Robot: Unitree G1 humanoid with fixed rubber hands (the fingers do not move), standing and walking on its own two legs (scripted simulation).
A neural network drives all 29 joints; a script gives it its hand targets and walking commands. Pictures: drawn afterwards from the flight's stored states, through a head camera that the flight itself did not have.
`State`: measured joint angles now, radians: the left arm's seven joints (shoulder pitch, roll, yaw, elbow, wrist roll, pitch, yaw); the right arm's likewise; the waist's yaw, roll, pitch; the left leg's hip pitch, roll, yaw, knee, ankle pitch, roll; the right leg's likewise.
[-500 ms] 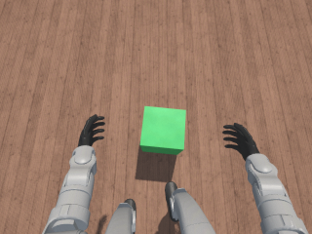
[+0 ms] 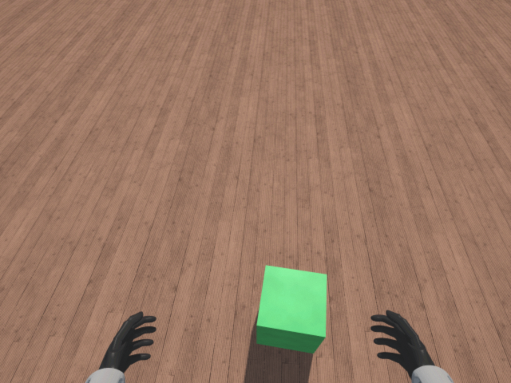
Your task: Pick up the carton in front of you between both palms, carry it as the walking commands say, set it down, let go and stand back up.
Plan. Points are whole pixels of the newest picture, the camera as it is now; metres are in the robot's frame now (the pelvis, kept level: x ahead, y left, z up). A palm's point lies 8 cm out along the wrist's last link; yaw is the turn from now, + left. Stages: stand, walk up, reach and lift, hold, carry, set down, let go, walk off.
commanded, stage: let go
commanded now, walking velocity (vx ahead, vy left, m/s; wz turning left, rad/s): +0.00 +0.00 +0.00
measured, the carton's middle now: (290, 310) +0.42 -0.11 -0.65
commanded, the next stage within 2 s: stand in 0.40 s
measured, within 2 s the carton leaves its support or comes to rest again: neither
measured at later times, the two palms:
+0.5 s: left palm out of the picture +0.15 +0.23 -0.08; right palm (447, 370) +0.15 -0.28 -0.08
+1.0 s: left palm out of the picture +0.13 +0.26 -0.09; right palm (463, 374) +0.15 -0.32 -0.10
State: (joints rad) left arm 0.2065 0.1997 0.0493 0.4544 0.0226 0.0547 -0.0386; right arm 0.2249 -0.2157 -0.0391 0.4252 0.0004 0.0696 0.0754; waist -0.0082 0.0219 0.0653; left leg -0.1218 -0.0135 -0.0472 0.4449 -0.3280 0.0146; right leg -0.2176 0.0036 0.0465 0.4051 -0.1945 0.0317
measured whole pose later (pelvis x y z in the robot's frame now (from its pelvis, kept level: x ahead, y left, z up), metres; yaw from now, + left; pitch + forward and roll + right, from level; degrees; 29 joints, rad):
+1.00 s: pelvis +0.01 -0.04 -0.01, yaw +2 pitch +0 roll +0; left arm 0.15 0.31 0.05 0.80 0.04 0.00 0.01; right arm 0.21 -0.36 -0.02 0.71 -0.03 0.01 -0.03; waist 0.01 0.04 0.02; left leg -0.13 0.01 -0.10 0.51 -0.38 -0.03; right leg -0.24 0.02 -0.01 0.55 -0.30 -0.02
